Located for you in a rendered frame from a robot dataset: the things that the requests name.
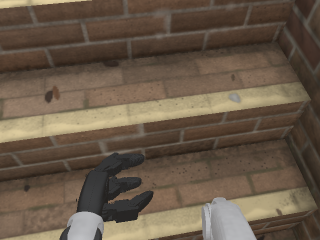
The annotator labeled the robot left forearm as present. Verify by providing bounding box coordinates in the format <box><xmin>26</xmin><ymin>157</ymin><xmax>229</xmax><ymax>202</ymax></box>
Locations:
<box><xmin>59</xmin><ymin>211</ymin><xmax>104</xmax><ymax>240</ymax></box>

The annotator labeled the right robot thigh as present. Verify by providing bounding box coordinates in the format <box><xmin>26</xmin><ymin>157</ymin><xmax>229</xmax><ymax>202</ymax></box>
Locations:
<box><xmin>201</xmin><ymin>200</ymin><xmax>257</xmax><ymax>240</ymax></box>

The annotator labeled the robot left hand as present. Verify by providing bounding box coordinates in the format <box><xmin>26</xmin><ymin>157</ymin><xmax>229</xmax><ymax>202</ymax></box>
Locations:
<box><xmin>76</xmin><ymin>152</ymin><xmax>154</xmax><ymax>223</ymax></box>

